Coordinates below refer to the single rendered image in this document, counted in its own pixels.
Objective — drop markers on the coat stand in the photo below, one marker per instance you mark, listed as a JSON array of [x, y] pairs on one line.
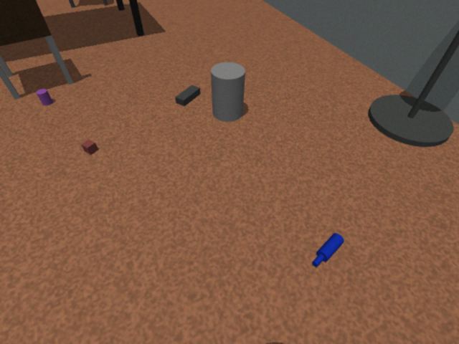
[[411, 120]]

